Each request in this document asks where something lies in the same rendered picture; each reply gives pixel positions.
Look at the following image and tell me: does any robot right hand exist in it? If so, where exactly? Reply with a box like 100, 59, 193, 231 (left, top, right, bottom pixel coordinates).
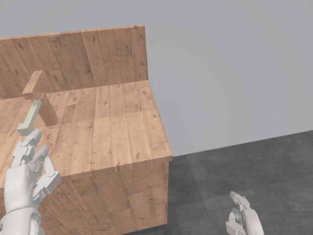
226, 191, 264, 235

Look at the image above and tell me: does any robot left hand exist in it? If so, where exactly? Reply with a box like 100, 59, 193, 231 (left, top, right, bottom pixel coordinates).
4, 128, 62, 214

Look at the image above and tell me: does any tap lever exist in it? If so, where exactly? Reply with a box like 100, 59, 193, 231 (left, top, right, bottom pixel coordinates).
17, 100, 41, 137

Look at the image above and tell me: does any robot left forearm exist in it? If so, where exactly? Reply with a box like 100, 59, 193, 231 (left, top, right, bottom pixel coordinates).
0, 207, 45, 235

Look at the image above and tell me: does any counter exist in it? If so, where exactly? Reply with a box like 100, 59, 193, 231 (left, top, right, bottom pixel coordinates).
0, 24, 173, 235

